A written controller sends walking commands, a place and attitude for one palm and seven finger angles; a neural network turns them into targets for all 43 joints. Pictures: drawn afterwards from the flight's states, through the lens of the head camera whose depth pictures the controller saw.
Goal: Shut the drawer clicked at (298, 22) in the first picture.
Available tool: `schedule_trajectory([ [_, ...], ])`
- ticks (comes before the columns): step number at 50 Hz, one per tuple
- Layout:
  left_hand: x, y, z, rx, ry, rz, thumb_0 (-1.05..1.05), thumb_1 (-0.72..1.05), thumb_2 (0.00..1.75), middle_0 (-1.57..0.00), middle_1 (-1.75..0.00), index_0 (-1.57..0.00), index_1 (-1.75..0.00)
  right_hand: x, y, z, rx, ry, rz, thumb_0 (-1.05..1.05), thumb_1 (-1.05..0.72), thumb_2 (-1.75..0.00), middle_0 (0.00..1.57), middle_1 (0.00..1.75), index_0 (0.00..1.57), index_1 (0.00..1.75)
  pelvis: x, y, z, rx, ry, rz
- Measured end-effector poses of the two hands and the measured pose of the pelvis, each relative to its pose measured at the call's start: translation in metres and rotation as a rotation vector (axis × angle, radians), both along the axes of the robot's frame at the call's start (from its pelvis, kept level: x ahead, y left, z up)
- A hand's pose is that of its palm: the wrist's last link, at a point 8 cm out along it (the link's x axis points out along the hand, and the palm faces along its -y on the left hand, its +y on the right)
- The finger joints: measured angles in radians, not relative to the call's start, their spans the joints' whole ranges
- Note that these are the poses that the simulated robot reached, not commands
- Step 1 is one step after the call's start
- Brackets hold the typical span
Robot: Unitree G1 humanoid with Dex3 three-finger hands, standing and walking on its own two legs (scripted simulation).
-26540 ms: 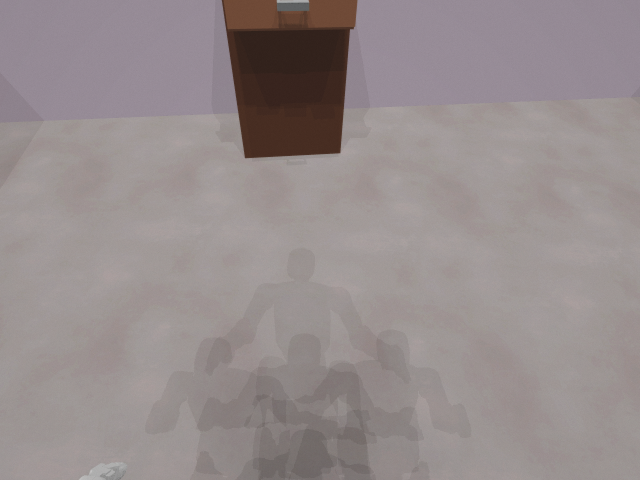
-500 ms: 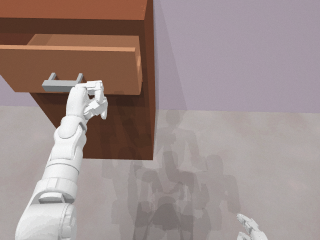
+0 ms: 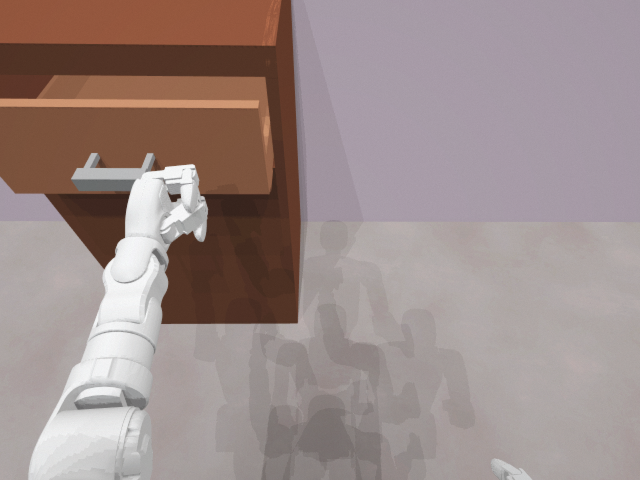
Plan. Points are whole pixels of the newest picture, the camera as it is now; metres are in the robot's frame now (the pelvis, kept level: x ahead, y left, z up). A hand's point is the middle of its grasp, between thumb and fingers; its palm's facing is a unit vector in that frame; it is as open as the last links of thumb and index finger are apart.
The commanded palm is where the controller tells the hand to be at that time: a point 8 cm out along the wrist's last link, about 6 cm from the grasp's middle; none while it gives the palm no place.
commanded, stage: bring the fist close to the handle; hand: left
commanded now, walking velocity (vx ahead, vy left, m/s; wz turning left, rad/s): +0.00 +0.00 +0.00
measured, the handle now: (117, 169) +0.55 +0.33 +0.05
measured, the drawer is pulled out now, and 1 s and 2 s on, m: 0.08 0.08 0.06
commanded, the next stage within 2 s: push the drawer shut in 1.40 s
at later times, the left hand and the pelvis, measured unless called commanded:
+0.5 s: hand (215, 211) +0.46 +0.16 +0.05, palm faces +0.00 -1.00 -0.01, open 3.2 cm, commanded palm +0.44 +0.21 +0.06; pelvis -0.02 +0.00 -0.02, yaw +0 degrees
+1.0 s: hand (223, 208) +0.51 +0.16 +0.01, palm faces +0.01 -1.00 -0.02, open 3.2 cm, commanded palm +0.49 +0.21 +0.01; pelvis -0.02 +0.01 -0.06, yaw +0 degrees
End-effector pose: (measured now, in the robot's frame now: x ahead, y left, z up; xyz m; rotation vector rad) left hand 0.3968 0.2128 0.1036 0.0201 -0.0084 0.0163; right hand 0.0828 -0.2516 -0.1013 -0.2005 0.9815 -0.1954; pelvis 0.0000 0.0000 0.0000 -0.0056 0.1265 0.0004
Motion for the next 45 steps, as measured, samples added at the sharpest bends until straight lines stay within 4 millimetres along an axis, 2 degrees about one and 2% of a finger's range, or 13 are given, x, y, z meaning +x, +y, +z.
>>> schedule_trajectory([
  [6, 0.005, 0.005, -0.006, -0.011, 0.036, 0.008, 0.01, 0.9, 0.9, -1.4, -1.6, -1.4, -1.6, 0.012, 0.006, 0.001, 0.001, -0.032, 0.034, 0.01, -0.9, -0.9, 0.2, 0.3, 0.2, 0.3, -0.005, 0.001, -0.002, 0.0, 0.009, 0.009],
  [11, 0.012, 0.004, -0.015, -0.01, 0.032, -0.005, 0.01, 0.9, 0.9, -1.4, -1.6, -1.4, -1.6, 0.008, 0.006, -0.003, -0.008, -0.012, 0.05, 0.01, -0.9, -0.9, 0.2, 0.3, 0.2, 0.3, -0.009, 0.001, -0.007, 0.0, 0.035, 0.014],
  [16, 0.021, 0.002, -0.027, -0.011, 0.026, -0.013, 0.01, 0.9, 0.9, -1.4, -1.6, -1.4, -1.6, -0.011, 0.003, -0.012, -0.019, 0.051, 0.035, 0.01, -0.9, -0.9, 0.2, 0.3, 0.21, 0.3, -0.012, 0.002, -0.013, -0.002, 0.066, 0.012],
  [27, 0.047, 0.001, -0.052, -0.008, 0.035, -0.006, 0.01, 0.9, 0.9, -1.4, -1.6, -1.4, -1.6, -0.075, -0.004, -0.03, -0.035, 0.246, -0.038, 0.01, -0.9, -0.9, 0.2, 0.3, 0.2, 0.3, -0.017, 0.004, -0.028, -0.005, 0.144, 0.003],
  [32, 0.06, 0.0, -0.06, -0.001, 0.029, -0.012, 0.01, 0.9, 0.9, -1.4, -1.6, -1.4, -1.6, -0.098, -0.005, -0.035, -0.038, 0.315, -0.067, 0.01, -0.9, -0.9, 0.2, 0.3, 0.2, 0.3, -0.018, 0.004, -0.034, -0.007, 0.18, -0.001],
  [38, 0.069, 0.0, -0.072, -0.007, 0.04, -0.008, 0.01, 0.9, 0.9, -1.4, -1.6, -1.4, -1.6, -0.112, -0.004, -0.039, -0.036, 0.363, -0.089, 0.01, -0.9, -0.9, 0.2, 0.3, 0.2, 0.3, -0.018, 0.004, -0.041, -0.01, 0.211, -0.008],
  [45, 0.08, 0.004, -0.086, -0.001, 0.041, 0.0, 0.01, 0.9, 0.9, -1.4, -1.6, -1.4, -1.6, -0.111, -0.003, -0.047, -0.046, 0.381, -0.084, 0.01, -0.9, -0.9, 0.2, 0.3, 0.2, 0.3, -0.019, 0.005, -0.05, -0.017, 0.251, -0.004],
])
